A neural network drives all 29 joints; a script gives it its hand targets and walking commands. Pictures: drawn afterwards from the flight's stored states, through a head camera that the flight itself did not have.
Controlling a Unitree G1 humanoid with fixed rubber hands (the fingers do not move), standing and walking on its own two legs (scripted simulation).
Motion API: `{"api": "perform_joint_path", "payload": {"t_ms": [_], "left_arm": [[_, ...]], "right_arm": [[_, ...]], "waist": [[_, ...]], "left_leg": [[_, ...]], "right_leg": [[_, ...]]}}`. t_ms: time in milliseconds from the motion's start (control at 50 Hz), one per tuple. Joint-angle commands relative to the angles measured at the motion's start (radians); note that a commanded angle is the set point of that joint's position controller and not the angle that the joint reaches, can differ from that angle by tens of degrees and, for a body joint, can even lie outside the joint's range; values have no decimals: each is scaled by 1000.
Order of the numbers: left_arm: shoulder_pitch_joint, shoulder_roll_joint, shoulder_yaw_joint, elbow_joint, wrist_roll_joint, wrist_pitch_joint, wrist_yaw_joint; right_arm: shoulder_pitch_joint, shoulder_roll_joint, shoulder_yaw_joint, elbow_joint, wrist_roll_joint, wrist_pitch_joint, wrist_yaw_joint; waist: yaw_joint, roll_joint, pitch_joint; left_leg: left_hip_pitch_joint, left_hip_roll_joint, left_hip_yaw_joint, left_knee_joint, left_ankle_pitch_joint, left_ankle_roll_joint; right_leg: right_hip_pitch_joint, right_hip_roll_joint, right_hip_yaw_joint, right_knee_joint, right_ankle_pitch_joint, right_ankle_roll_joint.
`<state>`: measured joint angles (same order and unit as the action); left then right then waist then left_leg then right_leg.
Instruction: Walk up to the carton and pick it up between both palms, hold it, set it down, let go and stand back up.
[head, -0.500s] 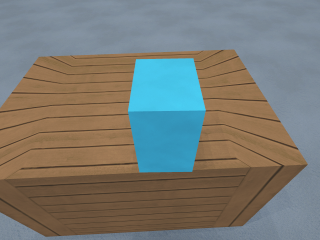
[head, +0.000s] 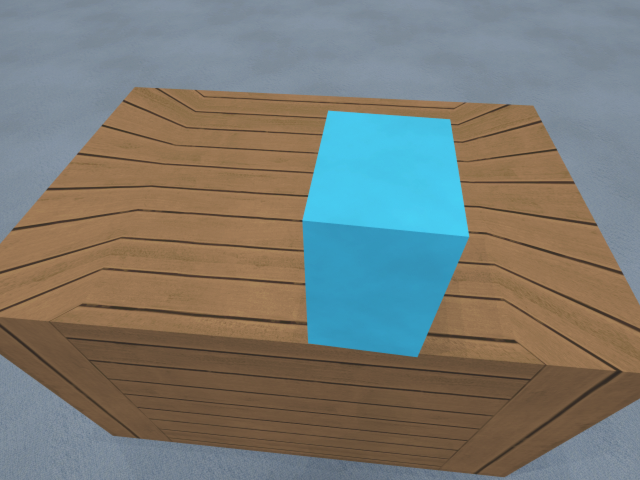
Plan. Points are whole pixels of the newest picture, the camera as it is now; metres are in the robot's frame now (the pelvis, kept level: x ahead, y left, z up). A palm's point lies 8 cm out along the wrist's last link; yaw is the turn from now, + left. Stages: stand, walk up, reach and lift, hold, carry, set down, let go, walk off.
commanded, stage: walk up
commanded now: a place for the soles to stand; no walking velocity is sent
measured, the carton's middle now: (374, 238) +0.44 -0.05 +0.06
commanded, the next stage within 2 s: reach and lift in 0.62 s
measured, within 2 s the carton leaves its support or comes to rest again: neither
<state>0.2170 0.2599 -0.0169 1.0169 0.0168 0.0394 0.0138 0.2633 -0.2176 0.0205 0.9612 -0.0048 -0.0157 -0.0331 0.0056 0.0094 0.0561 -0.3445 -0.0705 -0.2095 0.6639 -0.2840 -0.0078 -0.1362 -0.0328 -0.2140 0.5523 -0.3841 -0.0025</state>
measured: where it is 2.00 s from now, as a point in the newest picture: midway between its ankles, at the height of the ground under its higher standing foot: outside the picture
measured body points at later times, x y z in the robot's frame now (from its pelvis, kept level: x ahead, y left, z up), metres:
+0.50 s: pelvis +0.00 -0.01 -0.01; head +0.03 +0.01 +0.44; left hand +0.05 +0.26 -0.16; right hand +0.07 -0.26 -0.14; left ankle +0.05 +0.12 -0.73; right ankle -0.05 -0.11 -0.73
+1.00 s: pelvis -0.02 -0.03 +0.00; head +0.03 -0.01 +0.44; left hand +0.17 +0.19 -0.11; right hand +0.14 -0.29 -0.10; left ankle +0.04 +0.11 -0.73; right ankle -0.05 -0.11 -0.73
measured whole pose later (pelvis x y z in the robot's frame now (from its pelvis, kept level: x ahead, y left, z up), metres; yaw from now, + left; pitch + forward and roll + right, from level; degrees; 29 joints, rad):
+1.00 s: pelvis -0.02 -0.03 +0.00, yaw -4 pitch -1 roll +0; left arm 0.11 0.21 0.10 0.37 0.06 0.49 0.00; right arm -0.02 -0.24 0.08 0.89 0.08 -0.09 0.05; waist -0.01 -0.07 0.12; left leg -0.37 0.04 -0.03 0.63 -0.24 -0.04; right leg -0.24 0.03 -0.10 0.63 -0.38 -0.06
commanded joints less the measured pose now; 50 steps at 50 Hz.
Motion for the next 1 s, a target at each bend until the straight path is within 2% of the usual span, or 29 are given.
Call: {"api": "perform_joint_path", "payload": {"t_ms": [0, 80, 200, 260, 300, 340, 400, 440, 480, 520, 540, 580, 600, 620, 640, 660, 680, 720, 740, 780, 800, 840, 860, 880, 900, 920, 940, 960, 980], "left_arm": [[24, 132, 26, -62, 1, -6, 5], [39, 135, 26, -64, 0, -4, 5], [29, 157, 34, -77, 3, -2, 5], [13, 162, 36, -87, 5, 5, 3], [8, 154, 33, -91, 5, 10, 0], [11, 147, 31, -98, 4, 15, -2], [43, 129, 28, -103, -1, 17, -3], [67, 125, 27, -98, -3, 10, -1], [98, 131, 27, -88, -4, -4, 2], [88, 163, 36, -80, -1, -15, 5], [78, 177, 41, -83, 4, -16, 6], [58, 186, 45, -95, 8, -14, 9], [50, 179, 42, -99, 8, -12, 7], [-536, 282, 91, -522, 12, 154, 16], [-462, 232, 83, -550, -10, 262, 30], [-431, 213, 68, -536, -29, 337, 23], [-392, 196, 77, -518, -24, 385, 13], [-314, 168, 106, -613, 2, 448, 14], [-255, 160, 103, -651, -1, 473, 21], [-101, 97, 109, -713, -10, 497, 20], [0, 48, 123, -766, -5, 509, 13], [113, 54, 169, -726, 34, 496, -15], [145, 74, 208, -718, 55, 478, -30], [120, 82, 208, -689, 56, 475, -26], [104, 85, 208, -699, 70, 481, -9], [71, 105, 192, -664, 59, 473, -2], [38, 108, 197, -649, 49, 451, 0], [-7, 114, 213, -643, 49, 418, -4], [-61, 134, 223, -625, 38, 392, -4]], "right_arm": [[51, -167, -36, -62, 0, -11, -9], [40, -170, -35, -74, 0, -8, -10], [37, -160, -34, -94, -2, -4, -11], [46, -164, -36, -102, -3, -3, -11], [53, -170, -37, -103, -2, -4, -11], [58, -188, -42, -107, -1, -4, -11], [49, -214, -50, -117, -3, -3, -12], [35, -213, -48, -119, -6, 1, -14], [0, -192, -37, -123, -7, 4, -11], [8, -156, -28, -119, -2, 3, -9], [17, -146, -27, -118, -5, 3, -11], [25, -139, -28, -125, -12, 4, -12], [23, -135, -28, -128, -12, 4, -11], [-613, -93, -151, -126, -111, -89, 17], [-514, -90, -162, -58, -138, -97, 40], [-538, -110, -190, -119, -145, -58, 59], [-479, -147, -175, -87, -133, -22, 78], [-403, -207, -116, -63, -70, -17, 104], [-356, -222, -96, -38, -37, -26, 113], [-275, -261, -65, 25, 32, -56, 117], [-226, -277, -62, 32, 71, -64, 125], [-205, -297, -14, -30, 105, -92, 103], [-236, -295, 11, -55, 133, -103, 95], [-265, -264, 26, -106, 129, -104, 76], [-266, -231, 31, -110, 130, -98, 74], [-293, -182, 30, -149, 91, -96, 66], [-312, -159, 33, -185, 73, -96, 57], [-332, -132, 34, -205, 62, -102, 55], [-352, -93, 35, -284, 40, -107, 40]], "waist": [[-3, 44, -28], [3, 52, -37], [-3, 15, -40], [-9, 2, -28], [-8, 14, -23], [-4, 40, -18], [11, 98, -18], [20, 111, -15], [38, 98, -27], [22, 23, -40], [12, -5, -45], [5, -32, -42], [5, -43, -36], [-96, 41, -214], [-79, -66, 10], [-70, -82, -69], [-51, -89, -133], [-17, 37, -308], [-24, 72, -347], [-55, 105, -417], [-48, 94, -423], [-56, 48, -372], [-33, -5, -350], [-9, -32, -309], [19, 3, -269], [40, -4, -210], [56, -15, -189], [69, -40, -180], [91, -69, -136]], "left_leg": [[-59, 93, -108, -112, 319, 75], [-73, 86, -118, -108, 314, 77], [-68, 54, -35, -16, 335, 60], [-67, 55, -24, 1, 334, 59], [-63, 62, -52, -23, 346, 66], [-74, 76, -120, -70, 346, 84], [-102, 111, -280, -186, 247, 123], [-117, 117, -316, -226, 197, 129], [-129, 92, -241, -178, 217, 95], [-129, 30, -62, -27, 288, 49], [-119, 17, 16, 45, 271, 32], [-102, 37, 58, 69, 227, 24], [-72, 47, 56, 57, 235, 30], [-18, 146, 182, -7, 35, -29], [-176, 129, 185, 29, -59, -13], [-107, 137, 188, 41, -2, -16], [-100, 125, 173, 85, 154, -17], [3, 106, 169, 101, 273, -44], [95, 112, 156, 116, 403, -56], [362, 124, 100, 143, 713, -73], [457, 129, 96, 74, 704, -72], [516, 116, 140, 28, 729, -60], [485, 87, 171, -18, 598, -37], [405, 74, 190, -41, 509, -26], [285, 53, 226, -121, 368, -34], [225, 51, 240, -122, 336, -25], [195, 43, 254, -123, 319, -18], [162, 32, 263, -129, 261, -5], [121, 32, 275, -157, 218, 5]], "right_leg": [[35, -85, 102, -83, 98, -68], [53, -88, 107, -83, 105, -68], [53, -141, 105, -103, 160, -95], [39, -150, 93, -91, 170, -102], [31, -130, 81, -65, 160, -91], [32, -88, 76, -22, 124, -73], [44, -24, 107, 9, 18, -46], [63, -13, 129, -24, -17, -42], [102, -50, 143, -90, 48, -60], [133, -143, 156, -152, 172, -94], [133, -206, 161, -171, 258, -119], [118, -259, 144, -154, 380, -147], [83, -252, 123, -147, 374, -144], [-489, -4, 133, 173, 46, -8], [-467, -57, 164, 72, -151, -10], [-406, -35, 119, 162, -15, -1], [-368, -45, 120, 216, 141, 10], [-346, -25, 116, 248, 172, -24], [-366, -14, 96, 241, 249, -31], [-445, 24, 51, 226, 450, -7], [-409, 57, 63, 101, 303, -44], [-274, 65, 53, 48, 590, -6], [-247, 57, 85, -26, 537, -1], [-184, 43, 92, -19, 632, 19], [-62, 50, 118, -52, 446, -5], [-38, 48, 114, -60, 431, -8], [-38, 39, 129, -64, 449, 10], [-61, 32, 153, -81, 402, 26], [-73, 14, 170, -105, 404, 53]]}}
